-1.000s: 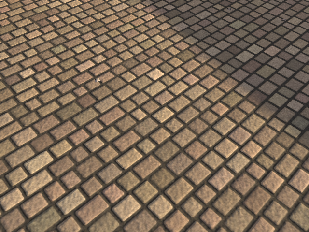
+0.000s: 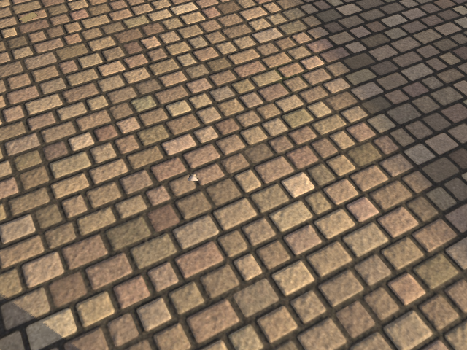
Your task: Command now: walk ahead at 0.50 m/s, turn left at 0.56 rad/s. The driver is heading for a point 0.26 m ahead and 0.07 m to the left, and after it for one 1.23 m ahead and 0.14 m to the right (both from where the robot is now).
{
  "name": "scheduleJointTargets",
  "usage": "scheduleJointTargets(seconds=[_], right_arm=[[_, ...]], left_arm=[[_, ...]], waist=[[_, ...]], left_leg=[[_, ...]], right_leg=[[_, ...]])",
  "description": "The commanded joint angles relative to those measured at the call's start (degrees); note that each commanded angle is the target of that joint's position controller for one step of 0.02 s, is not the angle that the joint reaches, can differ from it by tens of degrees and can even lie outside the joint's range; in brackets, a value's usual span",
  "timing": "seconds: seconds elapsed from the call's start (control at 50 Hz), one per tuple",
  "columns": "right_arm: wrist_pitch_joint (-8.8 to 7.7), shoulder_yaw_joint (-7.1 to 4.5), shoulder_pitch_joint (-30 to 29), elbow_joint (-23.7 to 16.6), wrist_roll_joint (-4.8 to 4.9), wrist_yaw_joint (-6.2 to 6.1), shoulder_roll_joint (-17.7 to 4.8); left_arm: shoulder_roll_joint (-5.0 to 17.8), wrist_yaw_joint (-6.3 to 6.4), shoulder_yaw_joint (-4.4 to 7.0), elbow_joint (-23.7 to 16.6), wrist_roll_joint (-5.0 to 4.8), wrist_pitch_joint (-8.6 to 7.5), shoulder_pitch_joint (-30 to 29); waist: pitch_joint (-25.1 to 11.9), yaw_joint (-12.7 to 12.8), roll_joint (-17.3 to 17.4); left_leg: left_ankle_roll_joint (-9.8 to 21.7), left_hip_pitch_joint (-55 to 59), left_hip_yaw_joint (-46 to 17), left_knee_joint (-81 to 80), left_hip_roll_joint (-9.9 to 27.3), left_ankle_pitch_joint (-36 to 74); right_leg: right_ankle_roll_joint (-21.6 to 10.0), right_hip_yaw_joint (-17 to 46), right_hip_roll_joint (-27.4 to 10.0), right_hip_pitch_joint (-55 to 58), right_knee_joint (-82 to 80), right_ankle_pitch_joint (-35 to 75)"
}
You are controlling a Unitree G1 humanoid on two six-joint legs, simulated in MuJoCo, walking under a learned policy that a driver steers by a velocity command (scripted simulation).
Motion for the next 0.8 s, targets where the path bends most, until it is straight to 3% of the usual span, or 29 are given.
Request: scheduleJointTargets(seconds=[0.02,0.1,0.16,0.2,0.22,0.24,0.26,0.28,0.3,0.32,0.34,0.36,0.4,0.44,0.54,0.62,0.66,0.68,0.7,0.72,0.74,0.76,0.78,0.8], right_arm=[[-0.90,-1.80,2.52,-3.04,0.10,-0.16,-8.19],[-0.53,-1.97,6.72,-2.84,-0.28,-0.50,-8.60],[-0.40,-2.16,7.34,-3.39,-0.89,-1.01,-9.45],[-0.53,-2.45,4.09,-4.65,-1.06,-1.43,-10.61],[-0.77,-2.60,2.05,-5.35,-1.16,-1.28,-11.35],[-1.14,-2.57,0.81,-5.58,-0.78,-0.77,-11.48],[-1.73,-1.58,1.51,-6.22,-0.33,-0.22,-8.26],[-1.94,-0.14,8.87,-7.46,1.26,-0.15,-1.56],[-1.59,-0.24,11.96,-5.38,-0.38,-0.36,-5.20],[-1.19,-0.46,7.89,-4.95,-1.21,-0.26,-6.43],[-1.24,-0.20,2.71,-6.10,-1.78,0.23,-6.22],[-1.16,-0.07,0.26,-7.05,-2.02,0.63,-5.67],[-0.39,0.43,0.07,-7.46,-3.10,1.26,-4.72],[-0.18,0.98,-1.04,-8.13,-3.30,1.43,-3.78],[-0.33,3.00,-13.48,-12.38,-2.46,1.69,-1.77],[-0.93,3.13,-17.90,-14.03,-1.54,1.03,-2.90],[-1.47,2.79,-16.17,-14.02,-1.42,0.51,-3.66],[-1.90,2.51,-13.05,-13.09,-1.53,0.18,-3.99],[-2.57,1.78,-8.26,-11.65,-2.01,-0.47,-5.81],[-3.22,0.62,-0.38,-11.06,-3.17,-1.32,-9.95],[-2.33,-0.80,2.73,-10.77,-3.36,-1.79,-15.53],[-1.50,-0.70,1.24,-10.55,-2.67,-1.76,-12.56],[-1.54,0.50,-2.04,-11.38,-2.18,-1.44,-7.59],[-1.90,1.08,-4.21,-11.40,-1.94,-1.15,-5.04]], left_arm=[[4.14,-0.21,0.76,-4.01,-0.13,0.43,-2.56],[4.31,-0.58,0.29,-6.68,-0.64,0.01,-9.87],[5.10,-0.68,0.09,-8.45,-1.05,-0.78,-12.72],[6.75,-0.43,0.53,-7.67,-1.28,-1.32,-8.15],[8.23,0.02,1.14,-6.05,-1.39,-1.63,-2.78],[9.76,0.66,1.88,-3.80,-1.28,-2.27,5.17],[12.83,1.56,2.74,-2.45,-0.13,-2.84,14.18],[18.15,1.91,3.94,-2.32,1.36,-2.55,17.15],[15.98,1.28,4.10,-1.00,-0.07,-1.70,15.82],[10.63,0.86,3.06,-1.89,-0.73,-1.58,10.65],[7.29,0.39,2.26,-1.86,-1.10,-1.73,7.60],[6.29,0.27,1.87,-1.19,-1.03,-1.92,6.86],[6.11,0.00,1.69,0.86,-1.70,-2.49,8.39],[6.67,-0.37,1.94,2.32,-2.29,-3.09,10.96],[8.33,-0.08,2.91,4.13,-2.45,-2.25,14.36],[9.83,-0.42,3.71,4.67,-2.15,-1.85,16.84],[10.52,-0.22,4.11,4.40,-2.13,-1.58,16.29],[10.68,-0.05,4.27,4.16,-2.28,-1.41,15.43],[9.62,-0.01,4.09,3.94,-2.39,-1.57,15.51],[6.34,-0.18,3.25,2.24,-2.95,-2.06,14.20],[2.04,-0.01,2.29,-0.10,-4.02,-1.98,17.12],[6.44,0.35,3.09,0.85,-2.38,-0.89,17.90],[7.00,-0.05,3.47,1.58,-1.66,-0.36,15.94],[5.71,-0.61,3.33,1.67,-1.58,-0.17,14.40]], waist=[[-0.09,-0.42,3.61],[-0.75,-3.75,5.02],[-0.75,-4.26,5.78],[-1.50,-1.11,6.55],[-3.51,1.43,6.63],[-7.44,5.56,4.11],[-14.78,8.96,-0.44],[-21.51,5.50,-13.58],[-20.43,3.84,-12.99],[-10.59,2.74,-4.97],[-5.72,2.81,-0.55],[-3.74,1.94,-1.60],[-3.45,0.50,-4.87],[-4.49,0.19,-4.81],[-1.04,2.57,-4.91],[-2.06,3.91,-4.20],[-2.46,2.47,-3.97],[-2.92,0.64,-2.94],[-5.19,-1.21,-0.61],[-10.97,-5.00,6.46],[-14.54,-4.22,17.97],[-10.95,-2.45,12.91],[-5.46,-1.17,6.99],[-2.56,-0.20,5.84]], left_leg=[[5.79,-1.50,-12.95,-7.04,13.50,19.86],[4.73,5.08,-15.05,-4.13,13.92,22.62],[4.11,8.18,-17.64,-1.04,15.53,26.22],[1.97,6.19,-18.94,1.77,16.13,28.53],[0.70,4.16,-18.92,6.03,15.38,33.66],[-0.67,1.92,-16.92,15.52,12.44,35.13],[-1.87,-3.15,-12.73,29.33,9.21,25.23],[-4.25,-19.76,-6.35,46.25,0.43,-12.29],[-3.82,-26.10,-6.47,52.61,1.95,-18.48],[-3.89,-27.74,-6.79,54.44,4.96,-13.16],[-4.12,-27.23,-5.70,51.57,6.70,-9.41],[-4.43,-26.39,-4.64,48.47,8.43,-8.14],[-5.81,-23.27,-2.02,44.41,10.18,-7.48],[-7.11,-23.15,-0.11,41.27,10.66,-7.65],[-9.83,-21.82,2.57,23.92,11.59,0.09],[-10.09,-15.63,3.10,16.56,9.76,3.17],[-9.51,-10.70,2.43,12.48,9.18,1.90],[-8.99,-5.50,2.46,8.64,8.73,2.39],[-7.79,2.50,0.75,6.00,9.97,1.10],[-5.06,12.19,-10.56,1.76,21.14,-8.47],[-0.30,20.46,-30.37,-5.42,33.91,-20.67],[2.21,15.27,-35.90,-6.63,35.01,-26.77],[1.65,10.49,-29.47,-6.89,31.85,-24.36],[0.77,6.64,-21.76,-7.84,28.95,-15.10]], right_leg=[[1.36,-3.67,1.85,-1.13,-7.44,7.14],[0.86,-3.43,4.06,-2.77,-16.33,11.33],[-0.42,-2.82,5.81,-0.50,-22.04,10.12],[-1.96,-1.91,6.99,8.44,-26.83,7.22],[-2.98,-2.32,8.56,16.45,-28.04,4.63],[-4.32,-2.60,8.63,26.96,-31.72,5.68],[-6.87,4.93,0.00,39.12,-33.26,-1.91],[-13.62,31.13,-15.93,53.47,-37.27,-7.40],[-16.91,44.83,-16.66,49.94,-42.91,-14.69],[-16.36,36.61,-13.74,41.63,-43.80,-17.80],[-15.37,27.98,-10.23,35.18,-44.08,-12.18],[-14.22,21.88,-7.17,31.85,-44.62,-4.79],[-13.95,15.90,-3.62,28.59,-44.93,8.83],[-15.39,13.92,-2.79,28.58,-44.75,17.53],[-15.46,11.28,-0.65,23.58,-48.02,10.99],[-14.07,12.92,-1.17,23.48,-44.79,13.29],[-12.88,15.07,-1.49,23.14,-41.59,11.93],[-11.85,15.20,-0.43,21.69,-38.45,10.92],[-10.41,14.05,2.33,19.01,-32.11,10.71],[-8.47,9.35,6.56,14.11,-17.71,4.56],[-6.85,0.74,13.87,0.55,-3.82,-16.72],[-7.31,0.46,10.17,-3.91,3.97,-17.87],[-7.54,1.68,7.74,-4.34,6.19,-13.04],[-6.91,1.42,6.10,-3.39,5.65,-9.18]])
